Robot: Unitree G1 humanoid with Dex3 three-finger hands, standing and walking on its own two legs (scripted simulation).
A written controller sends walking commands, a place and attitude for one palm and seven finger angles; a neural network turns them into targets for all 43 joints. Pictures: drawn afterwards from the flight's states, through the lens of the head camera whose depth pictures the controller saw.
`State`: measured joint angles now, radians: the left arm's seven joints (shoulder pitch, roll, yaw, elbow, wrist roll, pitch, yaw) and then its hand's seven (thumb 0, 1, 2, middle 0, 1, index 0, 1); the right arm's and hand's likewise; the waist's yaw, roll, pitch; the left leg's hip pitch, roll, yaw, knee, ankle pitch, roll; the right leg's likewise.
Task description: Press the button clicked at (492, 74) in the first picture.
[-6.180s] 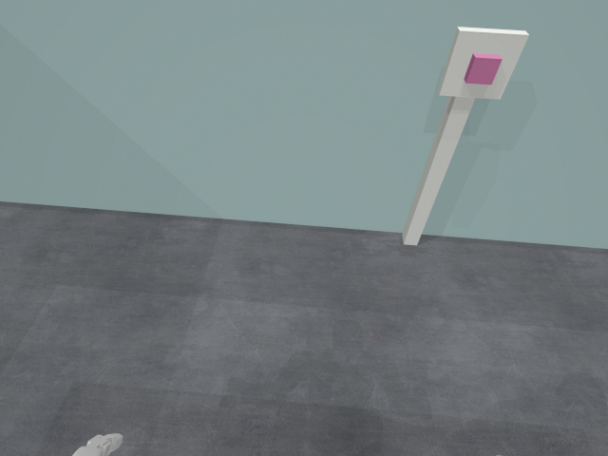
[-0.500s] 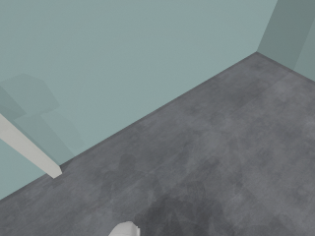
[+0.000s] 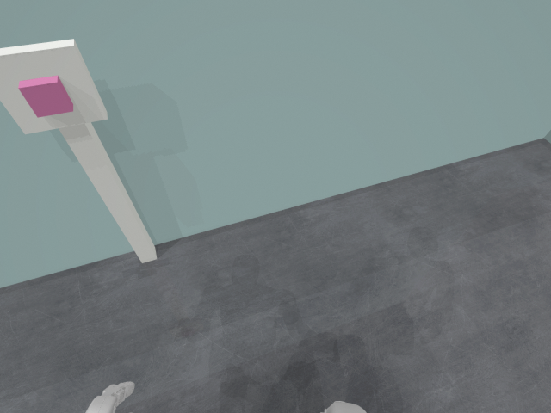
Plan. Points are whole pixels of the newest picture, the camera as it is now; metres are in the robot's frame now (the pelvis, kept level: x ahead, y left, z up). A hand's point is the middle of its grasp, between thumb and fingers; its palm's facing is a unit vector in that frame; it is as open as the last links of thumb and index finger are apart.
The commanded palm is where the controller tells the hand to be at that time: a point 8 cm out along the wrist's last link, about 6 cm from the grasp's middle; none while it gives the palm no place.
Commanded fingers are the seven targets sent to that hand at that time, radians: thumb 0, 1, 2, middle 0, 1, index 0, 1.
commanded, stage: turn to face it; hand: left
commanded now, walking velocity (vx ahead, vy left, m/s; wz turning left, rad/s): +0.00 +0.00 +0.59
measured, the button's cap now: (47, 95) +0.69 +0.52 +0.04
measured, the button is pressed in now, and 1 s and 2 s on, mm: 0 0 0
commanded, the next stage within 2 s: take the last steps up to it in 0.44 s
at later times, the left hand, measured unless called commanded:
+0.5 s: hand out of the picture -0.03 +0.18 -0.16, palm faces +0.30 -0.92 -0.26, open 7.4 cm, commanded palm none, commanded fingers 0.00 0.90 0.90 -0.20 -0.30 -0.20 -0.30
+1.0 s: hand out of the picture +0.01 +0.22 -0.16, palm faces +0.34 -0.92 -0.20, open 7.4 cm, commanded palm none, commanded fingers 0.00 0.90 0.90 -0.20 -0.30 -0.20 -0.30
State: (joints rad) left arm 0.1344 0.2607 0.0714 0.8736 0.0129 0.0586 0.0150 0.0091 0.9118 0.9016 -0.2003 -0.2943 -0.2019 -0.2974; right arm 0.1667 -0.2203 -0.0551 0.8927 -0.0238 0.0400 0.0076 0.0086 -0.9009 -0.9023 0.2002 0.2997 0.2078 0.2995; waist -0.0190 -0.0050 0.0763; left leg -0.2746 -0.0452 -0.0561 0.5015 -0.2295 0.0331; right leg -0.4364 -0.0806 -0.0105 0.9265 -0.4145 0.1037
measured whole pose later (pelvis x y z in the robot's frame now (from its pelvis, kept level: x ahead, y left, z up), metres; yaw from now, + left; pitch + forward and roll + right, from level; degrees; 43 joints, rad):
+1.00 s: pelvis +0.02 +0.03 +0.01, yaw +20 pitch -1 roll +1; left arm 0.22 0.19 0.04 1.02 0.03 0.03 -0.01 0.01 0.91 0.90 -0.20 -0.29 -0.20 -0.30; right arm 0.39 -0.16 -0.03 1.07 -0.02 -0.03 -0.02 0.01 -0.91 -0.90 0.20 0.30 0.21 0.30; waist -0.03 -0.01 0.01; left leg -0.05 -0.05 0.05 0.33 -0.26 0.05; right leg -0.43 -0.10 -0.07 0.82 -0.32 0.05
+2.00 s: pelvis +0.26 +0.17 +0.00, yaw +24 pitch -2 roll +1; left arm 0.20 0.18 0.05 1.04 0.02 0.01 0.04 0.00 0.92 0.90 -0.20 -0.29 -0.20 -0.30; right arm 0.23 -0.15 -0.02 1.06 -0.02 -0.03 -0.04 -0.02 -0.93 -0.90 0.20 0.30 0.20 0.30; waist 0.00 -0.04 0.04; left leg -0.17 -0.02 0.17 0.43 -0.23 0.07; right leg -0.43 -0.09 -0.05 0.86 -0.30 0.03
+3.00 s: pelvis +0.25 +0.13 +0.00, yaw +24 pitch +0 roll -1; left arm 0.26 0.11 0.00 1.10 0.02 -0.04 0.05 0.01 0.93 0.90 -0.20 -0.29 -0.20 -0.30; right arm 0.29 -0.16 -0.02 1.08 -0.01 0.01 -0.03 0.01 -0.91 -0.90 0.20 0.30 0.20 0.30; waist -0.03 0.08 0.08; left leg -0.25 0.05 0.04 0.65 -0.40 0.00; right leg -0.24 0.03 -0.10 0.52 -0.29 -0.06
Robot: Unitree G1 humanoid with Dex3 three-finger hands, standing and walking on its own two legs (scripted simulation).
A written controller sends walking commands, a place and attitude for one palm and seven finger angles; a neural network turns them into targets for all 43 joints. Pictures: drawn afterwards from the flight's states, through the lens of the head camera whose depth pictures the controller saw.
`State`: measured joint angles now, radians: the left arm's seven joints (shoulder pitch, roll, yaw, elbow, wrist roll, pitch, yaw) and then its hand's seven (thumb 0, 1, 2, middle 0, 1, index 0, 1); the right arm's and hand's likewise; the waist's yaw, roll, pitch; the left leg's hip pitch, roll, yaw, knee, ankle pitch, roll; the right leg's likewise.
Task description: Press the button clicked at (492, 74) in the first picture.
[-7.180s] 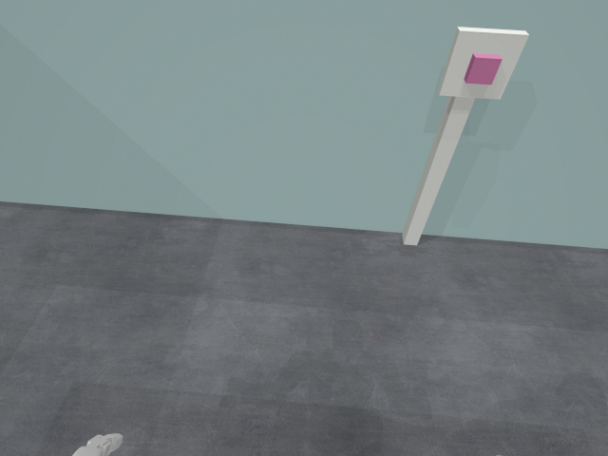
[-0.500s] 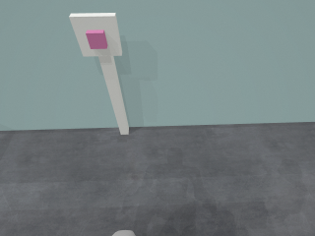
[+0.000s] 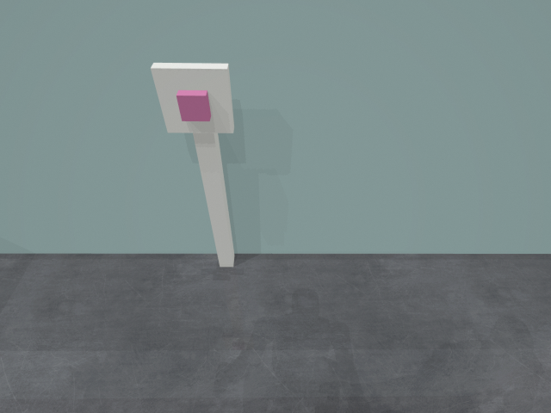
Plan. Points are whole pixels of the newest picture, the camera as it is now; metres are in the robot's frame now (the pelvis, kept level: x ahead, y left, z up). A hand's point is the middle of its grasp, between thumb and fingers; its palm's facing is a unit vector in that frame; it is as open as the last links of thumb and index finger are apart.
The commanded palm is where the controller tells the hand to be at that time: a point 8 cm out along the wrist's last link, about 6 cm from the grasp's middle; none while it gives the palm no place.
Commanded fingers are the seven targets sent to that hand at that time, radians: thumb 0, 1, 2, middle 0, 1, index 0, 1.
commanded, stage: take the last steps up to it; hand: left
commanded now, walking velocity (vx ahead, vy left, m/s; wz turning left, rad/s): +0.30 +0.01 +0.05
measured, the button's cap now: (194, 105) +0.80 +0.23 +0.03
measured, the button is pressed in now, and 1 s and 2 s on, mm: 0 0 0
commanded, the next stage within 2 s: come to a stop and stand still in 0.72 s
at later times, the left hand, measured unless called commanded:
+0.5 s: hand out of the picture +0.06 +0.12 -0.16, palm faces +0.16 -0.97 -0.19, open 7.3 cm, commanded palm none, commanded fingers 0.00 0.90 0.90 -0.20 -0.30 -0.20 -0.30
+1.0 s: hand (162, 319) +0.33 +0.24 -0.18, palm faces +0.12 -0.97 -0.21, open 7.3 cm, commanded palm none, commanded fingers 0.00 0.90 0.90 -0.20 -0.30 -0.20 -0.30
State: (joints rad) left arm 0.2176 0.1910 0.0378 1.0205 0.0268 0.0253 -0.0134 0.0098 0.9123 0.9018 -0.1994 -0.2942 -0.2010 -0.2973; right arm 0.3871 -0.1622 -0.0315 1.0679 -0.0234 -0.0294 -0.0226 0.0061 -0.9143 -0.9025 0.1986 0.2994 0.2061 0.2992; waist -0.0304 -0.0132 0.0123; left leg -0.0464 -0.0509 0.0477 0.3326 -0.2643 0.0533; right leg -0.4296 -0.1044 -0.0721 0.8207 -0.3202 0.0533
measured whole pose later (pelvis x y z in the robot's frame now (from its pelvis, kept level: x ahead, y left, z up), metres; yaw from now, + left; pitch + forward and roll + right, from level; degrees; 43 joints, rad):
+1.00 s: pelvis +0.28 +0.05 +0.00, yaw +3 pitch -2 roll +1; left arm 0.20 0.18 0.05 1.04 0.02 0.01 0.04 0.00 0.92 0.90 -0.20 -0.29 -0.20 -0.30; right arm 0.23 -0.15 -0.02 1.06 -0.02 -0.03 -0.04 -0.02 -0.93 -0.90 0.20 0.30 0.20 0.30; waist 0.00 -0.04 0.04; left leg -0.17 -0.02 0.17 0.43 -0.23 0.07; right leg -0.43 -0.09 -0.05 0.86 -0.30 0.03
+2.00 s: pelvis +0.26 +0.02 -0.01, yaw +3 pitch +0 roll -1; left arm 0.26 0.11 0.00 1.10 0.02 -0.04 0.05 0.01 0.93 0.90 -0.20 -0.29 -0.20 -0.30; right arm 0.29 -0.16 -0.02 1.08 -0.01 0.01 -0.03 0.01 -0.91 -0.90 0.20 0.30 0.20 0.30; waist -0.03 0.08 0.08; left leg -0.25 0.05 0.04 0.65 -0.40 0.00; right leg -0.24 0.03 -0.10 0.52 -0.29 -0.06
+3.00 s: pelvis +0.32 +0.06 +0.00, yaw +3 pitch +0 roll -1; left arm 0.28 0.15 0.03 1.10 0.02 0.02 0.03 0.01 0.91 0.90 -0.20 -0.29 -0.20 -0.30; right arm 0.32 -0.08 0.02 1.10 -0.02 -0.04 -0.06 0.01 -0.91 -0.90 0.20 0.30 0.20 0.30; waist 0.00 -0.02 0.04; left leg -0.19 -0.01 0.12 0.46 -0.27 0.08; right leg -0.42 -0.04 -0.03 0.97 -0.41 0.00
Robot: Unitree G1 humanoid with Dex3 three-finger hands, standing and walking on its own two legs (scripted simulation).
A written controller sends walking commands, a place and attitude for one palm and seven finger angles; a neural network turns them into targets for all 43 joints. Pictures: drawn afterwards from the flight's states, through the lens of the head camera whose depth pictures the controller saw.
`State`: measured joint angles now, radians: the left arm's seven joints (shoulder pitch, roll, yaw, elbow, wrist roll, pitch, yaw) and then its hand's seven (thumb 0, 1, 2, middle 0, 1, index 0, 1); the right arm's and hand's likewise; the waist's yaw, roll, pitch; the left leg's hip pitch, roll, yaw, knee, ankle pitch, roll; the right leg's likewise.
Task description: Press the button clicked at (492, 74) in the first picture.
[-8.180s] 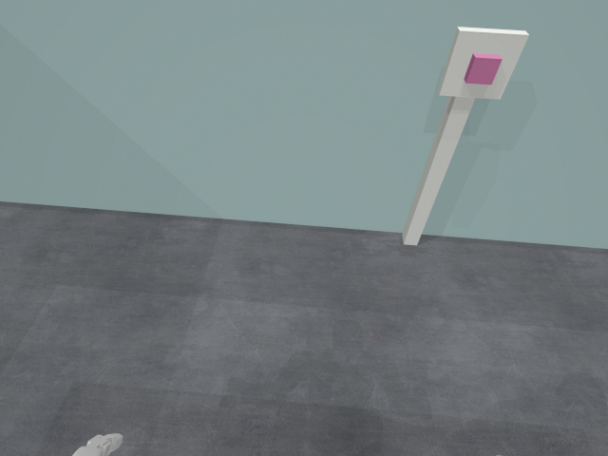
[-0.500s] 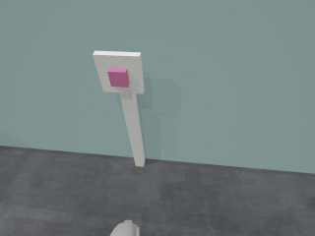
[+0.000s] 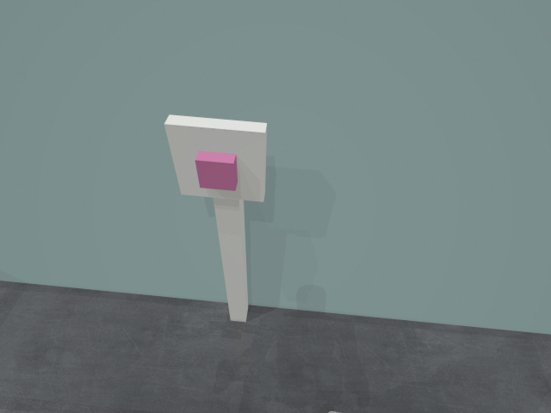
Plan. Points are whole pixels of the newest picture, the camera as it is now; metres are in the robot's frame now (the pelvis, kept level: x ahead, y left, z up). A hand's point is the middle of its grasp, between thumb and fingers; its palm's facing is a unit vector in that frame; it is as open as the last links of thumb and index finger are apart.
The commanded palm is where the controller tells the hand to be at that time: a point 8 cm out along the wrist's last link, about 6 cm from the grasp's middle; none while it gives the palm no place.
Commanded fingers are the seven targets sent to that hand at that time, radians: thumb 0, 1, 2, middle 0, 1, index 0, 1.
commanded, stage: come to a stop and stand still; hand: left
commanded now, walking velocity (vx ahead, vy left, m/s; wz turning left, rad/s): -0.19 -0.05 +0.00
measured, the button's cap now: (217, 170) +0.53 +0.15 +0.04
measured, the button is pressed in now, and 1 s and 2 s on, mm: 0 0 0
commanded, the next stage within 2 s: look again from close up in 0.76 s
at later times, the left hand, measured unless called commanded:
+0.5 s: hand out of the picture +0.03 +0.17 -0.17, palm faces +0.06 -0.97 -0.23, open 7.3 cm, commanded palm none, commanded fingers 0.00 0.90 0.90 -0.20 -0.30 -0.20 -0.30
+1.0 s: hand out of the picture -0.02 +0.14 -0.17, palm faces -0.01 -0.97 -0.24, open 7.3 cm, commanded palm none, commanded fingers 0.00 0.90 0.90 -0.20 -0.30 -0.20 -0.30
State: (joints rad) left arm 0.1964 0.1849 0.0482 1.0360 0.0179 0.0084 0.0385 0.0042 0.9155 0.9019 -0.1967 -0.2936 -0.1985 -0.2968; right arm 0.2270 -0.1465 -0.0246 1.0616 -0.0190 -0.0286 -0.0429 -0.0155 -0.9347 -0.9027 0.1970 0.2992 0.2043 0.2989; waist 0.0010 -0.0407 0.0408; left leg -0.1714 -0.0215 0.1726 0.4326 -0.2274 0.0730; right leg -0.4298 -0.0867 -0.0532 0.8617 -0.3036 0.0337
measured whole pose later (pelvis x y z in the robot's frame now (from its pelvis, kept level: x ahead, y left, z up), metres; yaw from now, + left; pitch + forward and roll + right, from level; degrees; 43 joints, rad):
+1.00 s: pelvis -0.02 -0.03 -0.01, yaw +0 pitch +0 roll -1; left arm 0.26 0.11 0.00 1.10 0.02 -0.04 0.05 0.01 0.93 0.90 -0.20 -0.29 -0.20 -0.30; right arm 0.29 -0.16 -0.02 1.08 -0.01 0.01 -0.03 0.01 -0.91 -0.90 0.20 0.30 0.20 0.30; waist -0.03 0.08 0.08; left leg -0.25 0.05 0.04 0.65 -0.40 0.00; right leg -0.24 0.03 -0.10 0.52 -0.29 -0.06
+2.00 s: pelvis +0.04 +0.01 +0.00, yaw +0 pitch +0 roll -1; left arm 0.28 0.15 0.03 1.10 0.02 0.02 0.03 0.01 0.91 0.90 -0.20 -0.29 -0.20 -0.30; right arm 0.32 -0.08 0.02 1.10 -0.02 -0.04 -0.06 0.01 -0.91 -0.90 0.20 0.30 0.20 0.30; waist 0.00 -0.02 0.04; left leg -0.19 -0.01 0.12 0.46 -0.27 0.08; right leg -0.42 -0.04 -0.03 0.97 -0.41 0.00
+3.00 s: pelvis +0.00 -0.08 +0.00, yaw +1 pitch -1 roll -2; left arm 0.37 0.11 -0.02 1.13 0.02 -0.03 0.04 0.01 0.91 0.90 -0.20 -0.29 -0.20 -0.30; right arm 0.30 -0.16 0.00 1.07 -0.01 0.01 -0.02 0.01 -0.92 -0.90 0.20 0.30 0.20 0.30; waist 0.00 0.06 0.04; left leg -0.24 0.04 0.01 0.57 -0.33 0.01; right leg -0.23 0.05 -0.11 0.44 -0.20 -0.06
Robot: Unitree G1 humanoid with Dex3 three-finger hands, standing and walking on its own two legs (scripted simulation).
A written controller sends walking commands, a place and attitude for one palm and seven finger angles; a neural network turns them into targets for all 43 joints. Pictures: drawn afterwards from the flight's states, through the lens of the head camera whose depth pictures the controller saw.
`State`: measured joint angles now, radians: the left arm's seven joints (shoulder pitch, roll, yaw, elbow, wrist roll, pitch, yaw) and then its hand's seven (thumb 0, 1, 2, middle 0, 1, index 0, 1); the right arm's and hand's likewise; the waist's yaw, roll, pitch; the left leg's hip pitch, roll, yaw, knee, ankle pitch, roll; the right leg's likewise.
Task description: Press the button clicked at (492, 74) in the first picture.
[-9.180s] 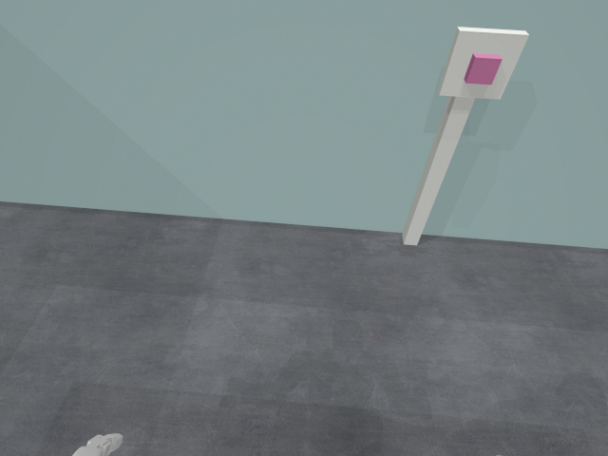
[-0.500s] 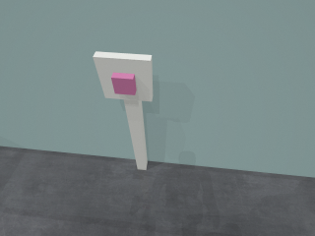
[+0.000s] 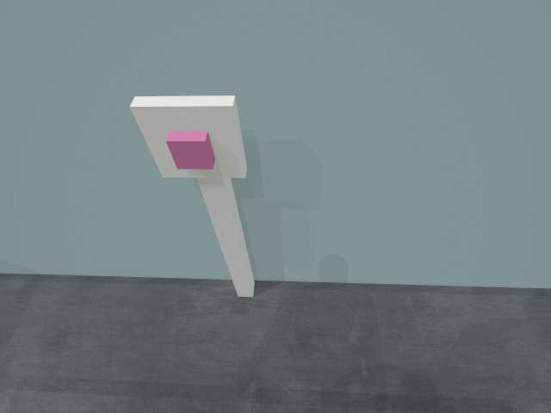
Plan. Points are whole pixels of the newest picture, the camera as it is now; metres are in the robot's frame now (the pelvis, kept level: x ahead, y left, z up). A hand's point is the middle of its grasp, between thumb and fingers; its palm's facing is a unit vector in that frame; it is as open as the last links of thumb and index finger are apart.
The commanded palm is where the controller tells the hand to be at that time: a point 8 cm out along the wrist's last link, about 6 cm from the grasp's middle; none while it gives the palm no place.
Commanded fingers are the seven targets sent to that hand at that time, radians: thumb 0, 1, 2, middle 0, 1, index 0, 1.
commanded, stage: look again from close up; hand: left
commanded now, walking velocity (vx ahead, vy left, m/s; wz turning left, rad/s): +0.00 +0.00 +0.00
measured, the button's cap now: (192, 149) +0.55 +0.18 +0.04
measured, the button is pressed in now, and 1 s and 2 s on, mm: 0 0 0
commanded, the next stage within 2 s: shuffle to correct the standing spot in 0.36 s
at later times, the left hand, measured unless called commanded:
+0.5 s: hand out of the picture +0.02 +0.15 -0.17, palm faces +0.02 -0.98 -0.21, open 7.3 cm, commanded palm none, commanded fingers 0.00 0.90 0.90 -0.20 -0.30 -0.20 -0.30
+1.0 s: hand out of the picture +0.06 +0.20 -0.17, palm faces +0.04 -0.99 -0.16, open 7.4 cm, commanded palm none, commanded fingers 0.00 0.90 0.90 -0.20 -0.30 -0.20 -0.30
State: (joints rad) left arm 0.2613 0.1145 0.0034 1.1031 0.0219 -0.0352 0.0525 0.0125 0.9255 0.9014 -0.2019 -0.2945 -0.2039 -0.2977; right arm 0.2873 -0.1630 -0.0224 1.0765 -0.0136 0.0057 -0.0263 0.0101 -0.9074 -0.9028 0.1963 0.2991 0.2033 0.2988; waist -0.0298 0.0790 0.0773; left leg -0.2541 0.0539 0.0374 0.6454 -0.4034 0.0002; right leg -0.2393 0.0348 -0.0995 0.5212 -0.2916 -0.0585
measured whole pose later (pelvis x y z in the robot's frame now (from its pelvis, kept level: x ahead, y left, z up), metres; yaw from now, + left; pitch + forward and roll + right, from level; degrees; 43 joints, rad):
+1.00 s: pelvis +0.06 +0.04 +0.01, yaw +0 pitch +0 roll -1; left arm 0.28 0.15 0.03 1.10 0.02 0.02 0.03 0.01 0.91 0.90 -0.20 -0.29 -0.20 -0.30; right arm 0.32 -0.08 0.02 1.10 -0.02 -0.04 -0.06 0.01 -0.91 -0.90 0.20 0.30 0.20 0.30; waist 0.00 -0.02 0.04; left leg -0.19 -0.01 0.12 0.46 -0.27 0.08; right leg -0.42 -0.04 -0.03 0.97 -0.41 0.00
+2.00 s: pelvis +0.03 -0.05 +0.00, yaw +1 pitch -1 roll -2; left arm 0.37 0.11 -0.02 1.13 0.02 -0.03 0.04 0.01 0.91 0.90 -0.20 -0.29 -0.20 -0.30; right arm 0.30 -0.16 0.00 1.07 -0.01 0.01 -0.02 0.01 -0.92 -0.90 0.20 0.30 0.20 0.30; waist 0.00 0.06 0.04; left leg -0.24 0.04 0.01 0.57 -0.33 0.01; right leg -0.23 0.05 -0.11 0.44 -0.20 -0.06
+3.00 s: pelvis +0.02 -0.04 -0.08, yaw +2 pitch +13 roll -2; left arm 0.66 0.21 0.17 -0.05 -0.26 -0.56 -0.25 0.02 0.90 0.90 -0.71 -0.85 -0.71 -0.85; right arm 0.10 -0.25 -0.06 0.44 0.00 -0.21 0.00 0.01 -0.90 -0.90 0.19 0.30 0.20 0.30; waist 0.06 -0.03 -0.12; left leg -0.83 0.01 -0.02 1.18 -0.58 0.01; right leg -0.85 -0.02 -0.14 1.12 -0.50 -0.05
